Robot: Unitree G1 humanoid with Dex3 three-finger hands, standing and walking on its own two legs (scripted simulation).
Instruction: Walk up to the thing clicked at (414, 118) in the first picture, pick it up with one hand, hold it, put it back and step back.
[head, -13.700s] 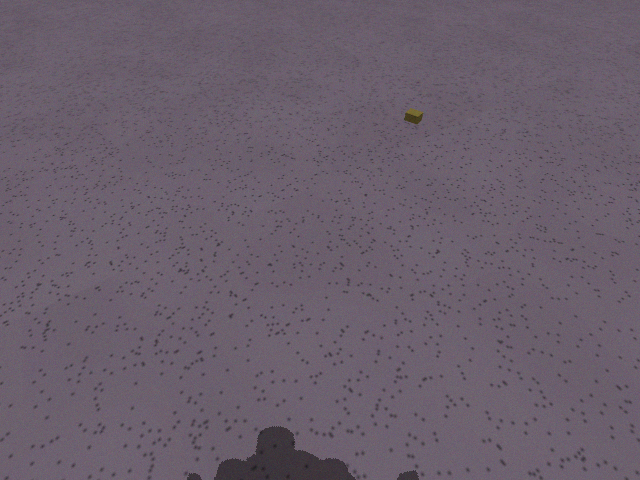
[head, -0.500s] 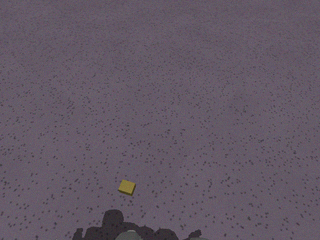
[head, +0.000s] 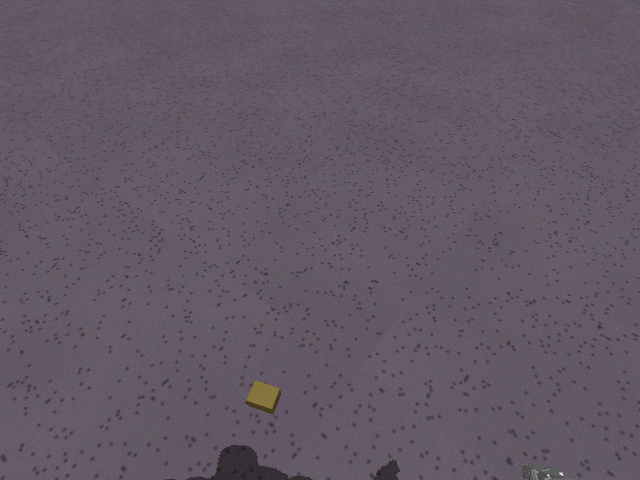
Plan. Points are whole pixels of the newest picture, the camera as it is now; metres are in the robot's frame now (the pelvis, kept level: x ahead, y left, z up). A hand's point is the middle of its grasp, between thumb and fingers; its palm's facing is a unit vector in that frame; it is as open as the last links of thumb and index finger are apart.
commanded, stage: walk up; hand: left
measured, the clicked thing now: (264, 397) +0.48 +0.21 -0.75
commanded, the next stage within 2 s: stand in 1.92 s
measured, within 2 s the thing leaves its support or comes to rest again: neither
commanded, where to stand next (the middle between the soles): +0.11 -0.01 m, yaw -1 degrees
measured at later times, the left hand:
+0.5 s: hand out of the picture +0.07 +0.25 -0.16, palm faces -0.02 -0.95 -0.31, open 7.4 cm
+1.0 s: hand out of the picture +0.10 +0.22 -0.14, palm faces -0.02 -0.91 -0.42, open 7.4 cm
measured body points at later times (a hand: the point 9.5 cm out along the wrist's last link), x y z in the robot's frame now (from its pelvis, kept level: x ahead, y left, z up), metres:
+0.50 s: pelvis +0.00 +0.01 +0.01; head +0.01 +0.01 +0.46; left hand +0.07 +0.30 -0.14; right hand +0.07 -0.30 -0.12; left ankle +0.06 +0.13 -0.74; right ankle -0.01 -0.12 -0.74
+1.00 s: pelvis +0.05 -0.05 +0.00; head +0.07 -0.08 +0.44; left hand +0.10 +0.27 -0.11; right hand +0.09 -0.37 -0.15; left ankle +0.05 +0.11 -0.71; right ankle +0.06 -0.16 -0.74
